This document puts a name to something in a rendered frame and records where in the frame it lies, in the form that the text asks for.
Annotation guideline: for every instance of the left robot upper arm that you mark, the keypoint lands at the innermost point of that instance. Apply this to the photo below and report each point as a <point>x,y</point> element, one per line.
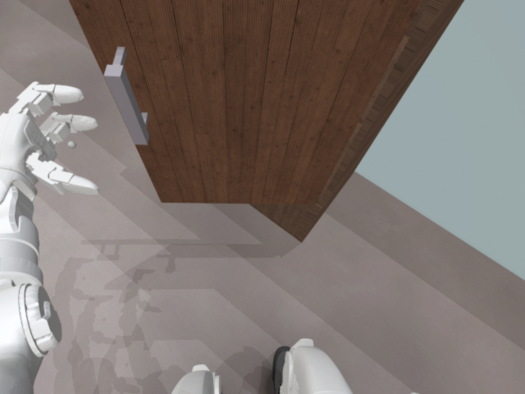
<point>29,328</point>

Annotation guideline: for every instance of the robot thigh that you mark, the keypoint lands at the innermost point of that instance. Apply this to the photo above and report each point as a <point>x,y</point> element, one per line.
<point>310,370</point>
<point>199,382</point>

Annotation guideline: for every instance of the cupboard door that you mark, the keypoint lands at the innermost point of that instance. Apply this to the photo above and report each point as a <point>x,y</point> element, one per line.
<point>249,101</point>

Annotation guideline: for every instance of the left robot forearm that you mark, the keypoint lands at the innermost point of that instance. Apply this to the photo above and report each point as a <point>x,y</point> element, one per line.
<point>19,237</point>

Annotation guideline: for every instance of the robot right thigh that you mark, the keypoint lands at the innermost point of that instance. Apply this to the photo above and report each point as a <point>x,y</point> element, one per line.
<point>310,370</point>

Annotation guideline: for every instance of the left robot hand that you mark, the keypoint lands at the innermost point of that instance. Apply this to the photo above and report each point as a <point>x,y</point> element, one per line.
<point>20,138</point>

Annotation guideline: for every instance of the handle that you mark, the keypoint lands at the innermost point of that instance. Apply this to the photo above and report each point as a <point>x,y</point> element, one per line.
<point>118,82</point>

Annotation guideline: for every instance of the robot left thigh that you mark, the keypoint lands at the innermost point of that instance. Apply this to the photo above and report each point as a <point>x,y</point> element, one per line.
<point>199,382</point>

